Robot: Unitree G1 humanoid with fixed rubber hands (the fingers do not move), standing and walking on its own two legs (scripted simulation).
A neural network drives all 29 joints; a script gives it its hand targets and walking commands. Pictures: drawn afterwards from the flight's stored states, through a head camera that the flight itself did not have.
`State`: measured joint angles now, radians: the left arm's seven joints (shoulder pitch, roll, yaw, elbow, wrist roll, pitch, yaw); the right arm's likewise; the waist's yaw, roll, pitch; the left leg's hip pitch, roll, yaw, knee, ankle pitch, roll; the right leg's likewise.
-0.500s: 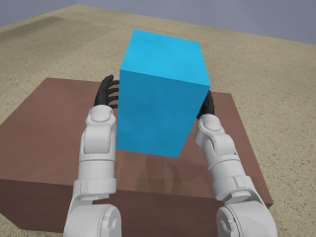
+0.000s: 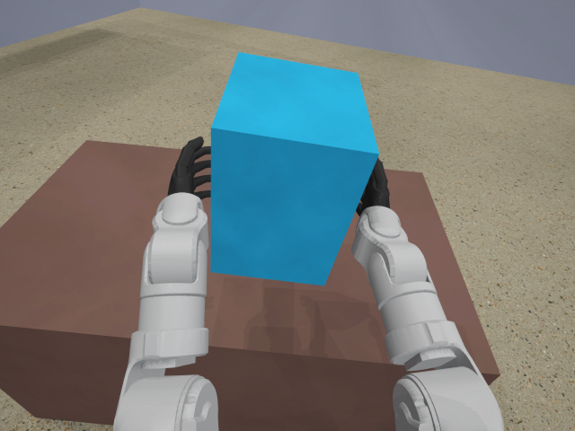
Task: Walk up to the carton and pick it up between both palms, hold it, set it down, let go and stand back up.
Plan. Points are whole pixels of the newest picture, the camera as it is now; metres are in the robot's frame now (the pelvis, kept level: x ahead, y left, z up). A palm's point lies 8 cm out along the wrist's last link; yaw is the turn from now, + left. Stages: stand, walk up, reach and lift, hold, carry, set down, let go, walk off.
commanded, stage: hold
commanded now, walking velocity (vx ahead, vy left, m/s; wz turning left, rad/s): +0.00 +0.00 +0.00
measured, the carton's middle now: (283, 174) +0.40 +0.01 +0.19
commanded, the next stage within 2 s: none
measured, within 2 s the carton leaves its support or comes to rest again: neither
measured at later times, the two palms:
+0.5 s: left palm (192, 199) +0.36 +0.12 +0.18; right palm (377, 213) +0.36 -0.13 +0.16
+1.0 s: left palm (191, 199) +0.36 +0.13 +0.18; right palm (378, 211) +0.36 -0.13 +0.17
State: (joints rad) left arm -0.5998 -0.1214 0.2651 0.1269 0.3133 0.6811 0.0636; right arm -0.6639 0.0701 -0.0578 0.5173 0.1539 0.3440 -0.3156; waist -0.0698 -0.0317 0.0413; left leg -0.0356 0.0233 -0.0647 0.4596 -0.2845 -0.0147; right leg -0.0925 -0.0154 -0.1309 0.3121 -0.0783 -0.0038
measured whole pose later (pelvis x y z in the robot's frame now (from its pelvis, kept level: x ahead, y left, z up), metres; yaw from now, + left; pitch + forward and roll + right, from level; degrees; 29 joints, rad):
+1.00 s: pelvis -0.01 -0.01 +0.00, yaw +0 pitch -8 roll -1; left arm -0.62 -0.12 0.28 0.18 0.32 0.67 0.06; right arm -0.68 0.08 -0.09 0.55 0.13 0.33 -0.31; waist -0.06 -0.04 0.04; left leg -0.04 0.02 -0.07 0.44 -0.26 -0.02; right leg -0.10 -0.01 -0.13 0.31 -0.07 -0.01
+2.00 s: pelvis +0.00 +0.00 +0.00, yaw -1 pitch -9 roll -2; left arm -0.59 -0.15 0.26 0.11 0.34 0.69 0.07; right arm -0.64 0.06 -0.05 0.51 0.17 0.33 -0.31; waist -0.07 -0.03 0.07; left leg 0.00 0.02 -0.04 0.45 -0.28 -0.01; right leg -0.07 -0.01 -0.11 0.31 -0.08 0.00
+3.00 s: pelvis +0.00 +0.00 +0.00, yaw +0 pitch -8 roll -1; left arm -0.60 -0.13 0.27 0.14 0.32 0.68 0.06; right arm -0.66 0.08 -0.07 0.52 0.14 0.32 -0.32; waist -0.07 -0.04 0.05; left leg -0.03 0.02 -0.06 0.43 -0.27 -0.02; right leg -0.10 -0.01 -0.12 0.31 -0.07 -0.01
